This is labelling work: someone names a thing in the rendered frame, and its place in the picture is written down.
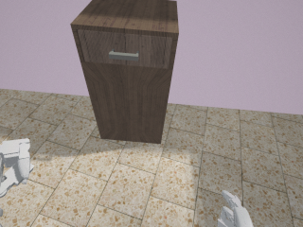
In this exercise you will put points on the right robot hand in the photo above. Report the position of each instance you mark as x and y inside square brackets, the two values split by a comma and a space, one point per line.
[239, 217]

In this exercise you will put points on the cabinet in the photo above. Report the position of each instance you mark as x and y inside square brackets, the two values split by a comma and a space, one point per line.
[129, 101]

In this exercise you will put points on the left robot hand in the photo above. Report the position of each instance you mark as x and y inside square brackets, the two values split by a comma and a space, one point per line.
[14, 154]

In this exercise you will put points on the drawer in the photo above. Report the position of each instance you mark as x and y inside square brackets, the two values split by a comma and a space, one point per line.
[154, 51]

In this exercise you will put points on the handle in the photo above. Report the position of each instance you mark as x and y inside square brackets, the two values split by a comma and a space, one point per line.
[123, 56]

